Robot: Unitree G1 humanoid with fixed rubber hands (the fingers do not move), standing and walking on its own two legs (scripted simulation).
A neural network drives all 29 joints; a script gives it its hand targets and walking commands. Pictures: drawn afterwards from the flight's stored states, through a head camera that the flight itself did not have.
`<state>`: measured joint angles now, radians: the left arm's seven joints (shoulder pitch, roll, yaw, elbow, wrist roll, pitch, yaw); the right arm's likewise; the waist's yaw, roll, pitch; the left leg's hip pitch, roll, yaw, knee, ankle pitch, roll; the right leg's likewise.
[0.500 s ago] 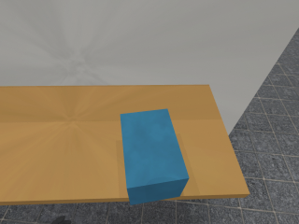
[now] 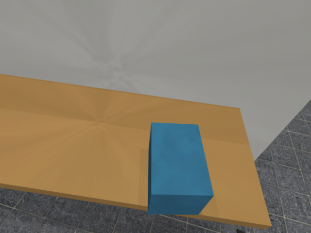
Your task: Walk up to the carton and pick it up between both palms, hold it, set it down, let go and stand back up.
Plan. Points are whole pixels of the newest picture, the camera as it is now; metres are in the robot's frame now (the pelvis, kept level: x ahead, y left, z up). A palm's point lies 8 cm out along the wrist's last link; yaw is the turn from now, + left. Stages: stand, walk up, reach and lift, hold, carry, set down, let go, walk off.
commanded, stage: walk up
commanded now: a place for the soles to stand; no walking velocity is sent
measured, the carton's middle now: (174, 167) +0.38 -0.07 -0.12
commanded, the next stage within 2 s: none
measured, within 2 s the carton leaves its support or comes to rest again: neither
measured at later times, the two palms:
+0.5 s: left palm out of the picture +0.07 +0.25 -0.10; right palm out of the picture +0.08 -0.27 -0.11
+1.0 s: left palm out of the picture +0.07 +0.26 -0.10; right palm out of the picture +0.05 -0.28 -0.11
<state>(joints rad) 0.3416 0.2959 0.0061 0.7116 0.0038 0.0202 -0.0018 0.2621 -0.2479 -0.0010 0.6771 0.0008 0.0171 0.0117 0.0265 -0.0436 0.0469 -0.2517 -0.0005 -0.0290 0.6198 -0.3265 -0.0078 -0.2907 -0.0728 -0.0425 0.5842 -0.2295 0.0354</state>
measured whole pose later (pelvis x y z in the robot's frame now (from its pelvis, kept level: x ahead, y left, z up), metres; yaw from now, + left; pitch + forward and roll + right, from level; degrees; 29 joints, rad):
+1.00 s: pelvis -0.03 +0.00 +0.00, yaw -4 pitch -2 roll +1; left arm 0.30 0.29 0.02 0.67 0.01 0.03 -0.01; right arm 0.26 -0.32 -0.02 0.67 -0.01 0.03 0.02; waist 0.00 0.01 0.07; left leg -0.32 0.02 0.02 0.64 -0.29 -0.01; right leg -0.39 -0.03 0.04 0.62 -0.20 0.03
